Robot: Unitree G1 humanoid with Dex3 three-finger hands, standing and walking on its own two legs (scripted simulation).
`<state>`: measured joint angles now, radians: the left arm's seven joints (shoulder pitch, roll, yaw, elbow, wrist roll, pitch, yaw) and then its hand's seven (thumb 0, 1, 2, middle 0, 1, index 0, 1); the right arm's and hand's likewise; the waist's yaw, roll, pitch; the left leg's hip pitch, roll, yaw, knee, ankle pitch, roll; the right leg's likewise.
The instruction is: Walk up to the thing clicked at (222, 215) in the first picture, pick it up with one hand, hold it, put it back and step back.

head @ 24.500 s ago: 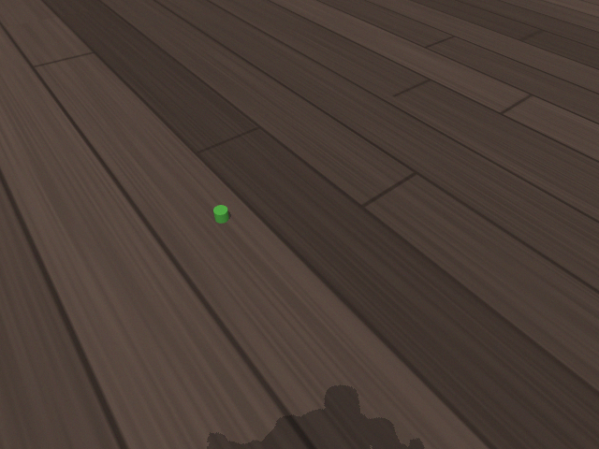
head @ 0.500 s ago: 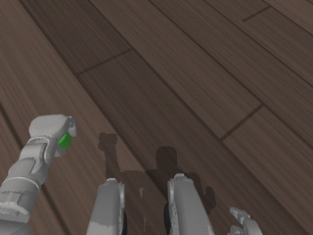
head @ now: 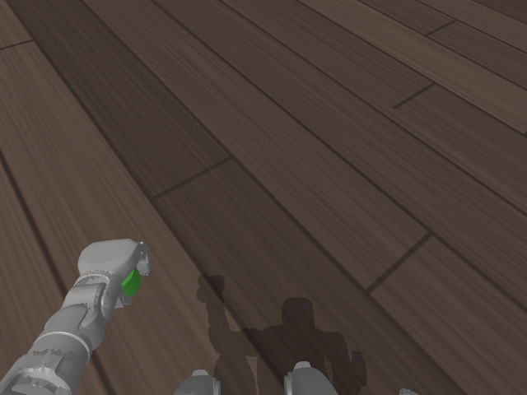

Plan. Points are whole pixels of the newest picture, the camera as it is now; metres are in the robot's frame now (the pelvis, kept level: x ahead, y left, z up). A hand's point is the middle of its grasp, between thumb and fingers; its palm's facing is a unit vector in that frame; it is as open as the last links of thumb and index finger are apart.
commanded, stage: lift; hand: left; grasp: from above
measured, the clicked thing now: (119, 277) +0.35 +0.23 -0.10
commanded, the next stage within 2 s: hold in 0.30 s
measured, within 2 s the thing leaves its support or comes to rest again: neither
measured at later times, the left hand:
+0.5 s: hand (114, 255) +0.35 +0.22 -0.02, palm faces -0.44 -0.06 -0.90, open 7.6 cm
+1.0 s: hand (103, 252) +0.34 +0.22 +0.02, palm faces -0.45 -0.04 -0.89, open 7.6 cm
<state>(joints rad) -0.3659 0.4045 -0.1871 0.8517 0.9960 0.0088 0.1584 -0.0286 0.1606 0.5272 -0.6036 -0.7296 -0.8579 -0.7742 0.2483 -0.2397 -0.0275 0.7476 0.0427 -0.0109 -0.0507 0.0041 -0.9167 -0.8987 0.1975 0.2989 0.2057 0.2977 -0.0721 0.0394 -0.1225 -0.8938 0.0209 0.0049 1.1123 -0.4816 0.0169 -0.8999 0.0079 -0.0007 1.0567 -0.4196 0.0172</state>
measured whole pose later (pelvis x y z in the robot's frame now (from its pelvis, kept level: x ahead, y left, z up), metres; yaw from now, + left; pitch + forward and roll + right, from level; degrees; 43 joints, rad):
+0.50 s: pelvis +0.04 -0.01 +0.05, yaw +0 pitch +9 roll -1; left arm -0.32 0.38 -0.21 0.82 1.00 0.03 0.14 -0.03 0.15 0.54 -0.61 -0.73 -0.87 -0.77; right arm 0.25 -0.25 -0.05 0.74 0.05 0.02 -0.04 0.00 -0.91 -0.89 0.20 0.30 0.21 0.30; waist -0.05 0.04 -0.08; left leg -0.53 0.01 0.02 0.76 -0.38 0.01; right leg -0.55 0.00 0.01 0.73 -0.34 0.01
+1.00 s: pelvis +0.04 +0.00 +0.07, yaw -1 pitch +4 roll +0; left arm -0.28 0.39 -0.22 0.73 1.00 0.01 0.04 -0.02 0.15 0.54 -0.61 -0.73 -0.86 -0.77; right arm 0.23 -0.26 -0.04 0.70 0.06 0.06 -0.04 0.01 -0.91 -0.89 0.20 0.30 0.20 0.30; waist -0.02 0.04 -0.04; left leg -0.37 0.01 0.04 0.61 -0.32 0.01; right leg -0.40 0.00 0.03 0.59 -0.27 0.01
